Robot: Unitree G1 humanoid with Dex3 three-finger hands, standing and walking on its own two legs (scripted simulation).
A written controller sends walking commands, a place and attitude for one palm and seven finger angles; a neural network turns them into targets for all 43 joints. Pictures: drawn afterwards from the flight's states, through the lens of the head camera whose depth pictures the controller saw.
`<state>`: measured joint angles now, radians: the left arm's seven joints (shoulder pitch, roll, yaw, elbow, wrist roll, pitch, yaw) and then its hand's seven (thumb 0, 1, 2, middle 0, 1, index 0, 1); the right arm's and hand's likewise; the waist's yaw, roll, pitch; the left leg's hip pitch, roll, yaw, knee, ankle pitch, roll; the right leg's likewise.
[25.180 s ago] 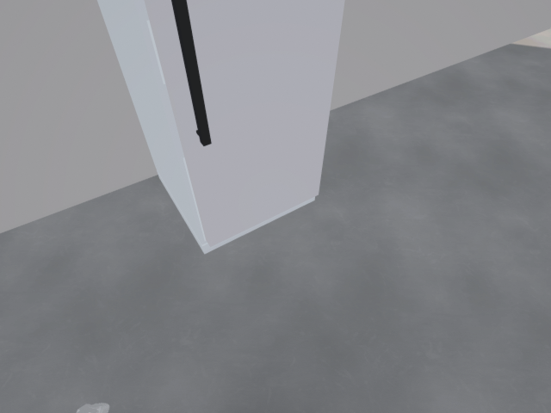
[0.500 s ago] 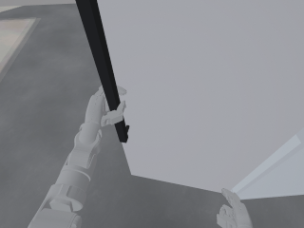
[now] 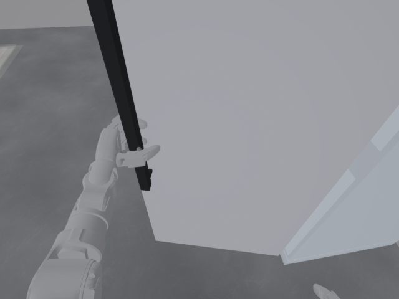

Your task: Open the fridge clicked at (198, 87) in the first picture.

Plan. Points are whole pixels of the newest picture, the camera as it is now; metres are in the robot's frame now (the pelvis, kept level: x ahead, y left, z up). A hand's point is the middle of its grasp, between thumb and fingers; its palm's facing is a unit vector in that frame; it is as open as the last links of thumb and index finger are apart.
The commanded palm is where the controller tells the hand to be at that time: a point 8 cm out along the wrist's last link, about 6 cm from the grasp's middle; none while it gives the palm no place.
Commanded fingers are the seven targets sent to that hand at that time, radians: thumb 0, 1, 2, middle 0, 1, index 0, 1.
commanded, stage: loosen the grip on the handle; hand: left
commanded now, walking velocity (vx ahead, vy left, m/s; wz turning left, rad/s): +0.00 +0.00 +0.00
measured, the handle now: (133, 115) +0.46 +0.14 +0.13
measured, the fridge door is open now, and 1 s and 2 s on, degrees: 74 72 72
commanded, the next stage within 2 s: slip the hand off the handle in 0.34 s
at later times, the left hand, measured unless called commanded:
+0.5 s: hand (133, 150) +0.41 +0.14 +0.08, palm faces +0.00 -0.99 -0.14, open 14.2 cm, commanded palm +0.39 +0.20 +0.08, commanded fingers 0.00 -0.55 0.20 -0.25 -1.15 -0.25 -1.15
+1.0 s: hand (106, 146) +0.43 +0.21 +0.07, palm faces +0.03 -0.99 -0.15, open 14.6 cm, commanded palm +0.40 +0.26 +0.08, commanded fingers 0.00 -0.55 0.20 -0.25 -1.15 -0.25 -1.15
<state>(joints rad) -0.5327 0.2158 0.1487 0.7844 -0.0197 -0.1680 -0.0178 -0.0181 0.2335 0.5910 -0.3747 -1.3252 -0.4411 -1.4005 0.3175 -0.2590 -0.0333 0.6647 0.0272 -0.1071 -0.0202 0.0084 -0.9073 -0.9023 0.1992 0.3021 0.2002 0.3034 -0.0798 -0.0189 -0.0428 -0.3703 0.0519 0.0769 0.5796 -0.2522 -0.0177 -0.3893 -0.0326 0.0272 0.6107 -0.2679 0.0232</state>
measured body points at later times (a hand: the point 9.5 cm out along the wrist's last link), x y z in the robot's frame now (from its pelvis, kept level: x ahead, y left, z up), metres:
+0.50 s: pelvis +0.00 +0.01 -0.01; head +0.03 +0.01 +0.44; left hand +0.41 +0.20 +0.08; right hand +0.10 -0.26 -0.12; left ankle +0.03 +0.13 -0.73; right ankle +0.03 -0.13 -0.73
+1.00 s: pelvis +0.02 +0.01 -0.01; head +0.06 +0.01 +0.43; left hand +0.42 +0.26 +0.08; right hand +0.11 -0.25 -0.12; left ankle +0.03 +0.13 -0.73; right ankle +0.03 -0.13 -0.73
